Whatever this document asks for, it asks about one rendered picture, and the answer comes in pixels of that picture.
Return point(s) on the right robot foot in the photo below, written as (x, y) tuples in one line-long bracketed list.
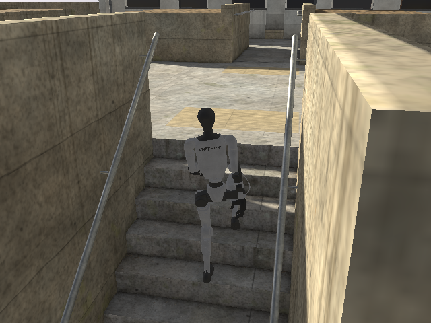
[(235, 224)]

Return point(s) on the robot right hand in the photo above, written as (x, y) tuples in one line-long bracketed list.
[(242, 203)]

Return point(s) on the robot left upper arm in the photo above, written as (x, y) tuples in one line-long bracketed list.
[(190, 155)]

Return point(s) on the robot right forearm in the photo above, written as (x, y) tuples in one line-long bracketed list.
[(239, 186)]

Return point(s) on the robot left forearm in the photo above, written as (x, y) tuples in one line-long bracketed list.
[(196, 173)]

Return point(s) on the right robot shin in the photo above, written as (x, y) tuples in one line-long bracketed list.
[(235, 209)]

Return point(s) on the robot right upper arm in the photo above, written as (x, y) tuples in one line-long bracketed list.
[(231, 141)]

